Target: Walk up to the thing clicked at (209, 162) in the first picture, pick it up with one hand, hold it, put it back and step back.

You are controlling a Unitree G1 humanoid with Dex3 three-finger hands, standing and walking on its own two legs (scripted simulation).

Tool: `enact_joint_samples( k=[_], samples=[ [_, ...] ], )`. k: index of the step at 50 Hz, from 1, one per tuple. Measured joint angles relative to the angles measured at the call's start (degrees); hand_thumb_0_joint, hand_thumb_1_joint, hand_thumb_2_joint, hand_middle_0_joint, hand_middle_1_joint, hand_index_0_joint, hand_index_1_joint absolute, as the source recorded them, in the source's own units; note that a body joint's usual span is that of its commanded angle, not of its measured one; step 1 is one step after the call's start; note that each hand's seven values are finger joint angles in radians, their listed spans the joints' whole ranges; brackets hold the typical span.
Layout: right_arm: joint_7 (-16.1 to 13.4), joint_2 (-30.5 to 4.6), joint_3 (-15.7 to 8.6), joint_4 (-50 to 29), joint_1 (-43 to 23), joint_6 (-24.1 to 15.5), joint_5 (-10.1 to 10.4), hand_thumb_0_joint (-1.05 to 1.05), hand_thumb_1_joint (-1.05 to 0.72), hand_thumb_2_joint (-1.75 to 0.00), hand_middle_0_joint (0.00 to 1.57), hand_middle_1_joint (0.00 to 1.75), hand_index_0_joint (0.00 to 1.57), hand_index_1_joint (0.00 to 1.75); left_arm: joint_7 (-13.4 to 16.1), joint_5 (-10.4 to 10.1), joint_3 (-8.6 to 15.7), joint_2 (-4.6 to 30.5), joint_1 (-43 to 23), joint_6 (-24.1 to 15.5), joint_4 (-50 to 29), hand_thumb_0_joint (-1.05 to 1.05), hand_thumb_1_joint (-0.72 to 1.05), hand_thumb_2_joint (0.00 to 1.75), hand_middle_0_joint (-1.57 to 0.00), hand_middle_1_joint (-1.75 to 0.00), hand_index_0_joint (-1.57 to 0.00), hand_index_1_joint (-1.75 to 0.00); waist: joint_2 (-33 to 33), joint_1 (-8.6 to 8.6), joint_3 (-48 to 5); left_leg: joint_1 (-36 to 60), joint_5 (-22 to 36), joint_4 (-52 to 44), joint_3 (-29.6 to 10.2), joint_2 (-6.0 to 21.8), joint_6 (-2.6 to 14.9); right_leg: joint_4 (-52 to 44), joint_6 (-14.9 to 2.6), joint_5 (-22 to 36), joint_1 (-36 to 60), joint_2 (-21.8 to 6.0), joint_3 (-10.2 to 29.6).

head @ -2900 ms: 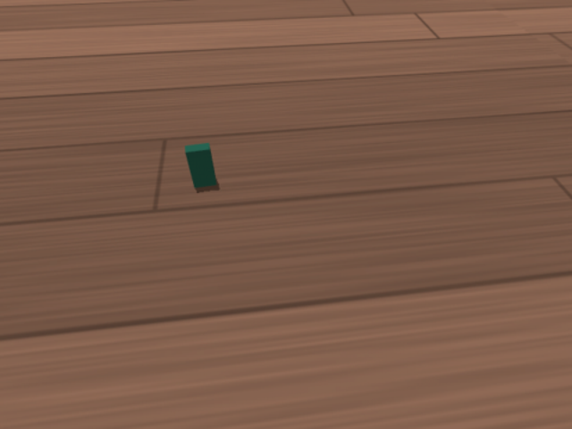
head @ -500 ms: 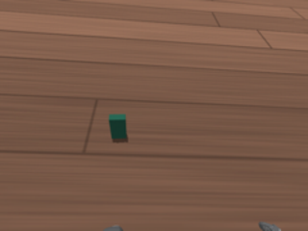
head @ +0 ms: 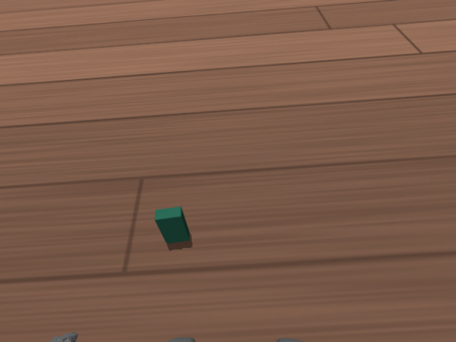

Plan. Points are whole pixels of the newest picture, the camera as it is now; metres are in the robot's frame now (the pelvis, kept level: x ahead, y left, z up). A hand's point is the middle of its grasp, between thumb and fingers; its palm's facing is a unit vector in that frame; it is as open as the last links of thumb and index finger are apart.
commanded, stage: walk up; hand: left
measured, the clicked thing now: (173, 226) +0.68 +0.28 -0.65
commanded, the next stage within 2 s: none
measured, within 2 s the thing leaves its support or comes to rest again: neither
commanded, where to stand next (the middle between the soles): +0.33 +0.03 m, yaw +2 degrees
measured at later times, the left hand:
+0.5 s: hand (92, 315) +0.20 +0.30 -0.15, palm faces -0.04 -0.94 -0.33, open 7.4 cm
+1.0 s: hand (114, 257) +0.33 +0.28 -0.14, palm faces +0.01 -0.91 -0.41, open 7.4 cm
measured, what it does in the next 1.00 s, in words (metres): walks ahead: left foot, then right foot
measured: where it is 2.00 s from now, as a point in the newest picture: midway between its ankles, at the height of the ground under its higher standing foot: (236, 321)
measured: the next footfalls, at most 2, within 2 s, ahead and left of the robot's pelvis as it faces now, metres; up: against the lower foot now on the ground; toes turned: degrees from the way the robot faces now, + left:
left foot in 0.28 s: +0.25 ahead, +0.14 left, +0.00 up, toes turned +6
right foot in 0.68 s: +0.35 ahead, -0.12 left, +0.00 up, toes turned -1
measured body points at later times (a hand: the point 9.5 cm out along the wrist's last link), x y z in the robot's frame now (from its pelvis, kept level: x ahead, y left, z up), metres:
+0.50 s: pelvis +0.17 +0.02 +0.01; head +0.18 +0.05 +0.45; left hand +0.21 +0.35 -0.12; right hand +0.25 -0.29 -0.08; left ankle +0.21 +0.14 -0.73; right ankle +0.21 -0.12 -0.68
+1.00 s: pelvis +0.26 +0.01 -0.01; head +0.28 -0.01 +0.44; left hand +0.33 +0.33 -0.11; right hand +0.34 -0.31 -0.14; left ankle +0.30 +0.14 -0.73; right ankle +0.31 -0.12 -0.73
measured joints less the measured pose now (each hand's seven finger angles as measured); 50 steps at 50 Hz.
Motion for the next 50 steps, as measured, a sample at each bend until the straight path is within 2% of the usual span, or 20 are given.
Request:
enact_joint_samples(
  k=[3,7,13,14,15,16,19,21,27,31,34,36,39,42,46,48,49,50],
  samples=[
    [0.7,0.07,-0.07,-0.49,-1.3,-0.43,-0.13,0.01,-0.91,-0.9,0.2,0.3,0.21,0.29,0.22,0.0,-0.72,-0.67,1.29,0.15,-0.42,0.0,0.9,0.9,-0.21,-0.3,-0.2,-0.3,0.55,0.34,-0.3,-4.97,3.78,-2.7,0.23,1.02,-0.56,-3.91,-0.36,0.27,3.15,0.69,-0.4],
    [1.58,0.55,-0.39,-0.85,-2.19,-0.33,-0.83,0.0,-0.91,-0.9,0.2,0.3,0.21,0.3,0.23,0.46,-0.77,-0.38,3.23,0.2,-0.82,0.01,0.9,0.9,-0.21,-0.3,-0.2,-0.3,0.07,0.96,-0.61,-8.0,7.38,-11.56,0.79,2.22,-1.61,-6.74,-0.53,-0.75,6.35,1.47,-0.96],
    [2.05,1.26,-0.75,-0.64,-3.07,-0.84,-1.27,0.0,-0.91,-0.9,0.2,0.3,0.21,0.3,0.2,0.54,-0.51,1.27,5.77,0.69,-0.95,0.01,0.9,0.9,-0.21,-0.3,-0.2,-0.3,-2.12,2.0,-0.52,-4.78,12.79,-26.07,2.71,1.54,-1.11,-4.58,1.01,-6.08,9.75,1.26,-1.71],
    [2.03,1.19,-0.81,-0.84,-3.04,-1.17,-1.32,0.0,-0.91,-0.9,0.2,0.3,0.21,0.3,0.24,0.49,-0.56,1.56,6.26,0.93,-0.91,0.01,0.9,0.9,-0.21,-0.3,-0.2,-0.3,-2.49,1.95,-0.68,-3.25,13.34,-28.29,3.31,0.94,-0.78,-2.79,1.37,-7.83,9.85,0.95,-1.81],
    [1.88,1.34,-0.91,-0.96,-3.25,-1.6,-1.39,0.0,-0.91,-0.9,0.2,0.3,0.21,0.3,0.36,0.44,-0.57,1.99,6.63,1.18,-0.8,0.01,0.9,0.9,-0.21,-0.3,-0.2,-0.3,-3.51,1.84,-0.57,-2.33,16.32,-28.93,3.72,0.02,-0.38,0.06,1.34,-9.98,9.53,0.05,-1.54],
    [1.64,1.56,-1.0,-1.29,-3.63,-1.99,-1.62,0.0,-0.91,-0.9,0.2,0.3,0.21,0.3,0.6,0.32,-0.53,2.18,6.66,1.56,-0.4,0.01,0.9,0.9,-0.21,-0.3,-0.2,-0.3,-4.71,1.85,-0.24,-2.17,16.08,-27.38,4.49,-0.75,-0.23,4.85,0.65,-11.09,8.04,-1.09,-0.76],
    [1.12,2.11,-0.82,-2.95,-3.97,-2.61,-0.75,0.0,-0.91,-0.9,0.21,0.3,0.21,0.3,1.28,0.25,-1.01,2.0,5.94,2.92,1.4,0.01,0.9,0.9,-0.21,-0.3,-0.2,-0.3,-5.24,0.65,0.06,-0.89,12.58,-25.04,4.63,-0.76,0.25,21.88,-0.69,-13.72,0.81,0.81,3.18],
    [0.8,2.75,-0.31,-3.53,-3.57,-2.66,-0.36,0.0,-0.9,-0.9,0.21,0.3,0.21,0.3,1.24,0.09,-1.07,2.36,5.41,3.1,1.88,0.01,0.9,0.9,-0.21,-0.3,-0.2,-0.3,-6.11,0.23,0.09,1.43,12.34,-26.97,4.84,-0.94,0.24,26.06,-0.98,-11.65,-3.18,0.85,4.25],
    [0.93,2.23,0.28,-3.74,-1.62,-2.11,-0.72,0.0,-0.9,-0.9,0.21,0.3,0.21,0.3,0.0,0.53,-0.37,2.29,4.79,2.65,2.05,0.01,0.9,0.9,-0.21,-0.3,-0.2,-0.3,-6.08,-0.44,-0.39,6.66,11.14,-30.93,5.41,-1.07,0.31,15.14,0.95,-6.64,-8.05,-2.38,3.2],
    [0.8,1.09,0.2,-3.29,-0.5,-1.11,-0.79,0.0,-0.9,-0.9,0.21,0.3,0.21,0.3,0.31,0.8,-0.17,1.92,4.12,2.31,2.86,0.01,0.9,0.9,-0.21,-0.3,-0.2,-0.3,-4.36,-1.13,-0.75,7.9,8.41,-29.41,5.06,-0.55,-0.79,6.45,1.37,-1.96,-6.83,-2.26,2.42],
    [0.4,0.76,0.37,-2.67,-0.11,0.25,-0.41,0.0,-0.9,-0.9,0.21,0.3,0.21,0.3,1.19,1.06,0.03,2.29,3.93,1.41,3.12,0.01,0.9,0.9,-0.21,-0.3,-0.2,-0.3,-3.36,-1.0,-1.19,6.87,4.12,-24.07,4.58,0.19,-2.09,-0.25,0.97,2.24,-3.06,-0.57,1.74],
    [-0.29,0.63,0.39,-1.65,-0.91,1.24,-0.13,0.0,-0.9,-0.9,0.21,0.3,0.21,0.3,1.99,1.29,0.14,1.46,2.94,0.91,3.4,0.01,0.9,0.9,-0.21,-0.3,-0.2,-0.3,-1.27,-0.59,-0.69,4.47,0.26,-17.35,2.38,0.95,-0.93,2.0,0.9,1.82,-3.3,0.73,0.96],
    [-0.93,0.9,0.7,-0.3,-2.59,2.42,-0.05,0.0,-0.91,-0.9,0.2,0.3,0.21,0.3,2.23,0.89,-0.92,0.09,1.58,0.87,2.72,0.01,0.9,0.9,-0.21,-0.3,-0.2,-0.3,-0.05,0.31,0.24,-0.02,-4.61,-7.81,-0.15,-1.26,-0.29,2.49,0.37,0.28,-2.76,0.57,0.87],
    [-0.95,1.07,0.94,0.56,-3.67,2.16,-0.02,0.0,-0.91,-0.9,0.2,0.3,0.21,0.29,2.48,0.87,-1.8,-0.86,0.76,0.95,2.06,0.01,0.9,0.9,-0.21,-0.3,-0.2,-0.3,0.74,0.79,0.7,-2.68,-3.02,-7.6,-0.22,-1.25,-0.49,0.35,0.48,0.66,-1.33,0.29,0.56],
    [-0.81,1.74,1.09,2.12,-5.09,2.07,-0.19,0.0,-0.91,-0.9,0.2,0.3,0.21,0.3,2.8,1.0,-2.23,-0.81,-0.08,1.39,2.27,0.01,0.9,0.9,-0.21,-0.3,-0.2,-0.3,0.11,1.3,0.6,-2.07,0.08,-15.97,0.07,-0.64,-1.03,0.52,0.96,-0.14,-0.96,-0.12,0.71],
    [-0.91,2.03,1.07,3.01,-5.73,1.9,-0.23,0.0,-0.91,-0.9,0.2,0.3,0.21,0.3,2.89,0.67,-2.35,-0.5,-0.82,2.08,2.91,0.01,0.9,0.9,-0.21,-0.3,-0.2,-0.3,-0.58,1.25,0.43,-0.11,4.53,-21.39,0.62,-0.68,-1.03,2.38,1.41,-1.46,-1.45,-0.46,0.82],
    [-1.01,2.11,1.0,3.52,-6.04,1.73,-0.32,0.0,-0.91,-0.9,0.21,0.3,0.21,0.3,2.95,0.46,-2.42,-0.38,-1.26,2.49,3.34,0.01,0.9,0.9,-0.21,-0.3,-0.2,-0.3,-0.96,1.07,0.33,0.89,8.19,-23.79,0.73,-0.89,-1.34,3.7,1.75,-2.32,-1.85,-0.73,0.87],
    [-1.16,2.48,0.89,4.24,-6.6,1.67,-0.51,0.0,-0.91,-0.9,0.21,0.3,0.21,0.3,3.05,0.25,-2.44,-0.26,-1.92,2.96,4.02,0.01,0.9,0.9,-0.21,-0.3,-0.2,-0.3,-1.91,0.96,0.5,1.25,9.49,-24.01,1.08,-1.43,-1.98,4.72,2.12,-3.0,-2.0,-1.34,1.29]
  ],
)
